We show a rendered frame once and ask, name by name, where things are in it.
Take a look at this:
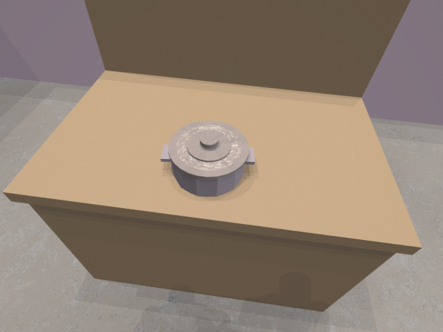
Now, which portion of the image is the pot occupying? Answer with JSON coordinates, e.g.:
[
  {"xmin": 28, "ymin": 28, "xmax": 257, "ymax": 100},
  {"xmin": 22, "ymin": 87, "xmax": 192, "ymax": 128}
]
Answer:
[{"xmin": 161, "ymin": 145, "xmax": 255, "ymax": 197}]

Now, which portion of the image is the table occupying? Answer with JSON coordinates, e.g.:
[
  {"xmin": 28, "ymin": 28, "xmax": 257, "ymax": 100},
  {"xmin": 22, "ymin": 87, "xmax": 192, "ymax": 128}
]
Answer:
[{"xmin": 3, "ymin": 0, "xmax": 422, "ymax": 312}]

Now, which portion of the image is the knob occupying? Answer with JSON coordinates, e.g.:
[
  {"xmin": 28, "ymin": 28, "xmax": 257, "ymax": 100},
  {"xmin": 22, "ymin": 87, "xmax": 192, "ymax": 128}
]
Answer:
[{"xmin": 200, "ymin": 133, "xmax": 218, "ymax": 149}]

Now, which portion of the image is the lid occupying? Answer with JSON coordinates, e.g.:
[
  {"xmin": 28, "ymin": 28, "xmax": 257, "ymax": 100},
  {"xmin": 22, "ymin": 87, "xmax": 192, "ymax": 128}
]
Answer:
[{"xmin": 168, "ymin": 120, "xmax": 249, "ymax": 179}]

